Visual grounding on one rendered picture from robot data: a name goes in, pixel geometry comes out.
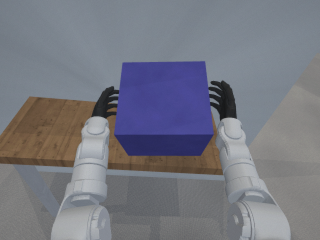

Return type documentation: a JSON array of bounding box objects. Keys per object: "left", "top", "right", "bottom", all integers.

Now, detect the left robot hand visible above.
[{"left": 91, "top": 86, "right": 119, "bottom": 119}]

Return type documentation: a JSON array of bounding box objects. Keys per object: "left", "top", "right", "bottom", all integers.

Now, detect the right robot forearm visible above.
[{"left": 215, "top": 117, "right": 291, "bottom": 240}]

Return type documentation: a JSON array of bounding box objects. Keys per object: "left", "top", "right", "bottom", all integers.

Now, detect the left robot upper arm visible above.
[{"left": 51, "top": 204, "right": 112, "bottom": 240}]

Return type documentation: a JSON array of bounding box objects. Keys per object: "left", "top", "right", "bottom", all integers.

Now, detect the carton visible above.
[{"left": 114, "top": 61, "right": 214, "bottom": 156}]

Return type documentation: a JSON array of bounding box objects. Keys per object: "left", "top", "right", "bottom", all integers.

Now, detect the right robot hand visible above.
[{"left": 208, "top": 80, "right": 237, "bottom": 121}]

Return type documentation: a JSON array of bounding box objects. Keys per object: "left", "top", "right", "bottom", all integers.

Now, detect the right robot upper arm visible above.
[{"left": 226, "top": 200, "right": 290, "bottom": 240}]

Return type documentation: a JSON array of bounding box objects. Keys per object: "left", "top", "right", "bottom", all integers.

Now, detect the table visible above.
[{"left": 0, "top": 96, "right": 223, "bottom": 217}]

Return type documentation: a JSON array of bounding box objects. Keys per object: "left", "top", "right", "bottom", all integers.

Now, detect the left robot forearm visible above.
[{"left": 51, "top": 116, "right": 110, "bottom": 240}]

